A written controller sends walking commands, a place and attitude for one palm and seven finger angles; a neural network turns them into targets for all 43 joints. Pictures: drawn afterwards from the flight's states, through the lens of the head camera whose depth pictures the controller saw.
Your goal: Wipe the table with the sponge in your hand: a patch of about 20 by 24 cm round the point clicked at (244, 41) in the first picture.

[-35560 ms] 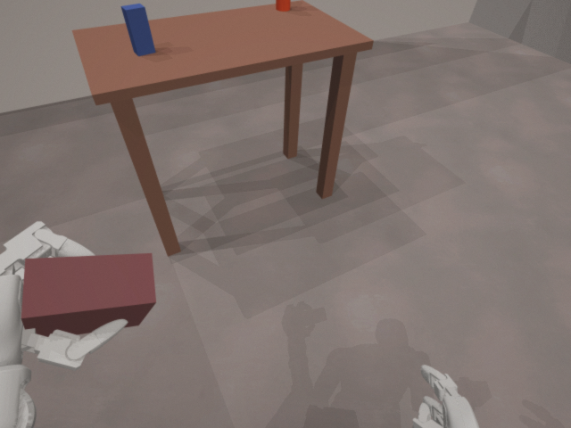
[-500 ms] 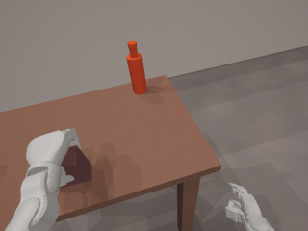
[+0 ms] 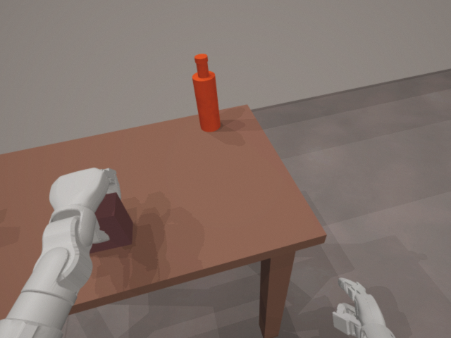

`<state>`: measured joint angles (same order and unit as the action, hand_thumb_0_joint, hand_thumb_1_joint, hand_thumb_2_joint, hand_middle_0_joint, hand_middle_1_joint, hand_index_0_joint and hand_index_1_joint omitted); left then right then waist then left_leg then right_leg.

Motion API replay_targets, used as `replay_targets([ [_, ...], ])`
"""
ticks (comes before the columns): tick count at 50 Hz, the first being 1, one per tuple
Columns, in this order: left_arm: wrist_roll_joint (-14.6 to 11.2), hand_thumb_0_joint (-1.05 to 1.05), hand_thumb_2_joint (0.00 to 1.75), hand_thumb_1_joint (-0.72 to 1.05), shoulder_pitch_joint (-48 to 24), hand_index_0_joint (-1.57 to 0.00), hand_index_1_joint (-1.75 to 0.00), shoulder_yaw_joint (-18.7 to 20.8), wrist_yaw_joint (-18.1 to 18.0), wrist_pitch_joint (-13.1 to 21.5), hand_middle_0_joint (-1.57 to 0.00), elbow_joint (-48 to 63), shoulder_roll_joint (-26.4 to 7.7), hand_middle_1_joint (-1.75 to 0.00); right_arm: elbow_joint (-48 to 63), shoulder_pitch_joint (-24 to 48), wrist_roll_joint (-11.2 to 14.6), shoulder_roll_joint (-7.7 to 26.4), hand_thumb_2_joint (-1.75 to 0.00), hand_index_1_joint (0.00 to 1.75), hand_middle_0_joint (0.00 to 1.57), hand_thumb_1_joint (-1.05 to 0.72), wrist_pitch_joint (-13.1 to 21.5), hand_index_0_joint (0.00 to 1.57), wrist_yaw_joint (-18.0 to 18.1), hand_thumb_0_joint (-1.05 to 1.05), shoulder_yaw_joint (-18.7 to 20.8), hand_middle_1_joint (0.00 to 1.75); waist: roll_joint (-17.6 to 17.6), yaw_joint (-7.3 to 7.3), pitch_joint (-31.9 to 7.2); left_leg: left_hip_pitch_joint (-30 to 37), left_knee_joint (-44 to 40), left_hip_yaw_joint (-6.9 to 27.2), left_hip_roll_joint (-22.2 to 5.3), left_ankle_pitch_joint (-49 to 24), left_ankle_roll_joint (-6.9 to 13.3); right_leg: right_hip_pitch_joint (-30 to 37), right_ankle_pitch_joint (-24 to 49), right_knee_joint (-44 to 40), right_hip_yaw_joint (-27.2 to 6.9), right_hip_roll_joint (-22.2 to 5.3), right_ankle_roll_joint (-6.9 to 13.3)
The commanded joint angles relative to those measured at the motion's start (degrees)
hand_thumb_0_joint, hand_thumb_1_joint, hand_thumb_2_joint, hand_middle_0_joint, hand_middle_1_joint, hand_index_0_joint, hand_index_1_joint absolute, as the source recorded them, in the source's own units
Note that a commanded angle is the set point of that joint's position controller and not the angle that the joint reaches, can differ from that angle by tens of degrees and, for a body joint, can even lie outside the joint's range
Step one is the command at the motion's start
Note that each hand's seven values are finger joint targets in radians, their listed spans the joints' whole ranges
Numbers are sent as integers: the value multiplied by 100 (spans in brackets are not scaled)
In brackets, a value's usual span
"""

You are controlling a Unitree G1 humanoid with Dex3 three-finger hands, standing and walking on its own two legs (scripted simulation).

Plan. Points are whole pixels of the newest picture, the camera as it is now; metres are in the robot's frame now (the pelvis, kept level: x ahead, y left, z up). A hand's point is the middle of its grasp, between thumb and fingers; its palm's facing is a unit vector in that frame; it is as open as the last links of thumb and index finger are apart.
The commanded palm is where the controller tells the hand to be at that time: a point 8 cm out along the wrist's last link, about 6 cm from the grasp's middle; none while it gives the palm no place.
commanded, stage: wipe forward along the middle lane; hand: left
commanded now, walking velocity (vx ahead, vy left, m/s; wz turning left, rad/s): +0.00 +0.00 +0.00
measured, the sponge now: (100, 229) +0.28 +0.30 +0.04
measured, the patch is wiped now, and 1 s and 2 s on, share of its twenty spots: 0.95 0.95 0.95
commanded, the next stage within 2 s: slide back across to the first lane in 1.14 s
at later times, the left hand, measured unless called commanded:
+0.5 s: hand (93, 190) +0.33 +0.32 +0.10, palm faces -0.10 -0.01 -1.00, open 9.7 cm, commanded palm +0.32 +0.32 +0.13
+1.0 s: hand (94, 170) +0.38 +0.34 +0.10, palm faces -0.13 +0.02 -0.99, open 9.7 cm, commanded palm +0.38 +0.33 +0.13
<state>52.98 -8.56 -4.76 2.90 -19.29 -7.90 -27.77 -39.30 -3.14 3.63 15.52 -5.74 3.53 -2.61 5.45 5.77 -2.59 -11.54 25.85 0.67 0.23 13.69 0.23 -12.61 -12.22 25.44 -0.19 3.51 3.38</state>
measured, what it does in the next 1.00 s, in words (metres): stands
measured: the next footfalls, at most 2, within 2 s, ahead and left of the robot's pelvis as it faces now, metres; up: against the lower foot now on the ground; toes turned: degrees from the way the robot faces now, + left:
none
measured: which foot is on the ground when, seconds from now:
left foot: down 0.00-1.00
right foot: down 0.00-1.00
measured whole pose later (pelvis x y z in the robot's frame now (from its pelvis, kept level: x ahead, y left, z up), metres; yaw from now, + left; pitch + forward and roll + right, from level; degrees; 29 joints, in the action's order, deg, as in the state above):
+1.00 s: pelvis +0.00 +0.00 -0.01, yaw +1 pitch +8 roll -1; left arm 57.2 -37.1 -0.2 -0.1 -1.8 -49.6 -36.2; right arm -40.7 -12.3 4.9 17.0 -6.7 4.1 -0.3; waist 4.1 0.8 -5.2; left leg -23.7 30.3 1.8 0.0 14.2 0.5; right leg -23.5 -11.8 27.6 0.9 3.9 3.3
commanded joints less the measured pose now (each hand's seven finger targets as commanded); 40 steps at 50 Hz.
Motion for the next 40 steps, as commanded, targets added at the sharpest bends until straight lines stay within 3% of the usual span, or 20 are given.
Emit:
replay_targets([
  [1,324,0,130,10,-1278,-120,-160,613,-184,91,-120,-565,-1413,-160,794,835,24,752,-90,30,20,-90,310,20,72,0,250,30,-880,-152,-361,-250,-234,23,220,-276,252,111,-54,-644,-569,-191,14],
  [2,329,0,130,10,-1230,-120,-160,796,-188,135,-120,-641,-1572,-160,806,842,16,761,-90,30,20,-90,322,20,74,0,260,30,-885,-109,-382,-233,-219,54,232,-226,255,104,-163,-686,-691,-172,43],
  [4,324,0,130,10,-1581,-120,-160,657,-157,255,-120,-813,-1530,-160,807,737,32,765,-90,30,20,-90,325,20,105,0,271,30,-995,-191,-368,-316,-176,-5,227,-93,274,46,-297,-699,-606,-220,-10],
  [7,351,0,130,10,-1741,-120,-160,970,-162,445,-120,-1093,-1916,-160,776,646,25,824,-90,30,20,-90,322,20,112,0,302,30,-876,-158,-450,-390,-126,48,254,-72,273,68,-358,-724,-805,-220,39],
  [9,355,0,130,10,-1942,-120,-160,746,-150,555,-120,-1314,-1709,-160,779,516,40,807,-90,30,20,-90,323,20,128,0,321,30,-903,-226,-393,-495,-107,-7,245,-3,279,-8,-385,-692,-657,-247,-1],
  [11,361,0,130,10,-2043,-120,-160,799,-161,676,-120,-1458,-1786,-160,772,426,38,839,-90,30,20,-90,318,20,124,0,353,30,-817,-224,-468,-560,-81,3,247,-4,285,5,-338,-662,-664,-255,5],
  [12,371,0,130,10,-2160,-120,-160,1022,-174,729,-120,-1547,-2052,-160,760,435,36,853,-90,30,20,-90,324,20,130,0,355,30,-835,-217,-476,-587,-71,44,247,40,286,-16,-429,-697,-793,-245,33],
  [13,367,0,130,10,-2223,-120,-160,863,-182,787,-120,-1637,-1902,-160,754,336,38,851,-90,30,20,-90,324,20,132,0,376,30,-909,-256,-572,-649,-21,-9,243,31,297,56,-363,-648,-740,-286,-3],
  [16,386,0,130,10,-2420,-120,-160,901,-209,936,-120,-1881,-1993,-160,705,202,51,884,-90,30,20,-90,297,20,126,0,412,30,-828,-296,-548,-745,-8,-11,236,88,296,-46,-381,-637,-718,-285,4],
  [17,359,0,130,10,-2440,-120,-160,1059,-223,1006,-120,-1866,-2143,-160,755,217,49,886,-90,30,20,-90,316,20,130,0,414,30,-771,-254,-663,-805,15,50,231,71,286,48,-354,-617,-867,-300,45],
  [19,399,0,130,10,-2516,-120,-160,875,-258,1081,-120,-2074,-1959,-160,700,60,56,894,-90,30,20,-90,286,20,121,0,442,30,-865,-327,-675,-852,42,-10,231,64,304,-25,-270,-569,-714,-287,7],
  [21,391,0,130,10,-2553,-120,-160,975,-307,1165,-120,-2129,-2073,-160,693,8,62,918,-90,30,20,-90,271,20,111,0,463,30,-812,-319,-757,-893,58,-6,221,76,303,-29,-210,-533,-725,-288,6],
  [22,362,0,130,10,-2549,-120,-160,1077,-329,1207,-120,-2207,-2132,-160,707,42,64,898,-90,30,20,-90,282,20,119,0,462,30,-905,-289,-748,-938,73,52,210,63,306,-14,-185,-535,-797,-293,33],
  [24,357,0,130,10,-2688,-120,-160,1021,-377,1288,-120,-2336,-2125,-160,656,-109,71,932,-90,30,20,-90,267,20,120,0,493,30,-1063,-372,-796,-1011,122,-28,203,148,322,-17,-256,-535,-769,-314,-32],
  [27,368,0,130,10,-3047,-120,-160,1045,-420,1384,-120,-2537,-2194,-160,635,-157,96,930,-90,30,20,-90,275,20,124,0,479,30,-954,-407,-734,-1087,55,40,197,188,320,-173,-303,-521,-719,-275,-4],
  [29,417,0,130,10,-3156,-120,-160,861,-476,1418,-120,-2687,-2027,-160,576,-261,95,926,-90,30,20,-90,260,20,107,0,496,30,-870,-458,-791,-1055,92,-35,180,159,332,-225,-188,-470,-617,-287,-34],
  [32,448,0,130,10,-3422,-120,-160,998,-509,1461,-120,-2858,-2258,-160,554,-299,109,923,-90,30,20,-90,233,20,116,0,482,30,-880,-468,-903,-1127,84,5,184,170,323,-182,-182,-469,-684,-282,-14],
  [33,462,0,130,10,-3495,-120,-160,819,-519,1462,-120,-2983,-2085,-160,541,-356,106,919,-90,30,20,-90,223,20,111,0,480,30,-915,-533,-835,-1136,98,-46,175,203,342,-232,-210,-464,-585,-295,-51],
  [35,508,0,130,10,-3798,-120,-160,767,-544,1477,-120,-3143,-2137,-160,506,-403,122,935,-90,30,20,-90,212,20,111,0,474,30,-939,-596,-788,-1171,88,-43,174,301,348,-363,-348,-493,-541,-284,-72],
  [40,595,0,130,10,-4108,-120,-160,713,-581,1538,-120,-3451,-2143,-160,473,-558,127,937,-90,30,20,-90,187,20,100,0,481,30,-826,-631,-1016,-1126,107,-33,150,180,347,-382,-135,-420,-446,-272,-53],
])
